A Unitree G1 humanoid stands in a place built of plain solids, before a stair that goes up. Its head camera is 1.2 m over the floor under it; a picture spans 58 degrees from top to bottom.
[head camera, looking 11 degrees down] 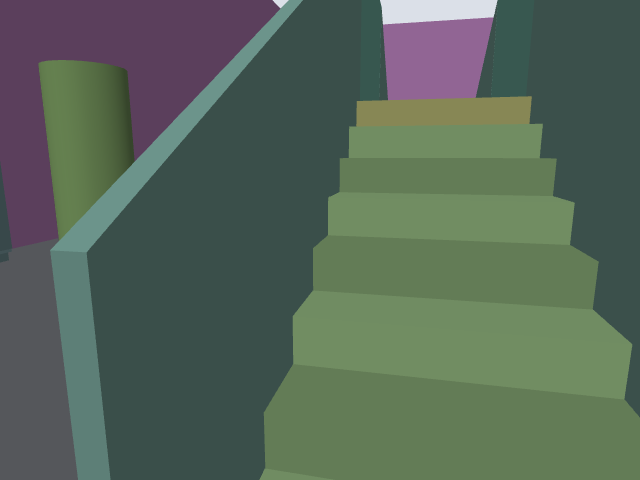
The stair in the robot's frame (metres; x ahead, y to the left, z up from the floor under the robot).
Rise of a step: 0.17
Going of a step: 0.29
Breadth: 1.00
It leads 13 degrees to the right of straight ahead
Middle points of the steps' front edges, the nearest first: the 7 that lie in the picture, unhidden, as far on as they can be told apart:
0.96 -0.33 0.51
1.25 -0.39 0.68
1.53 -0.46 0.85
1.81 -0.52 1.02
2.10 -0.58 1.19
2.38 -0.65 1.36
2.66 -0.71 1.53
